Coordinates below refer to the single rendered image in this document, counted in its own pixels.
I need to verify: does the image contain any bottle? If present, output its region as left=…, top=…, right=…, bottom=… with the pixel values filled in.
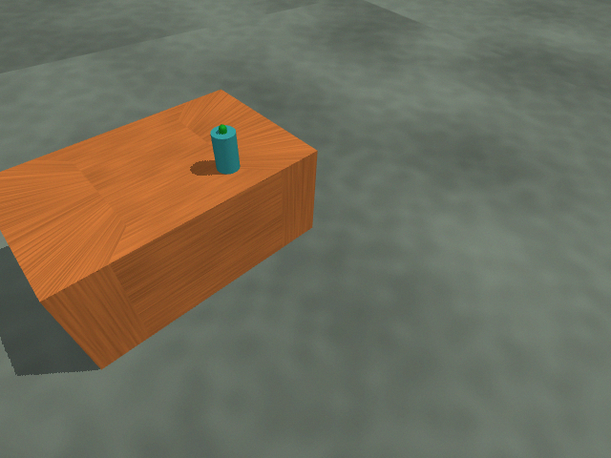
left=210, top=124, right=240, bottom=175

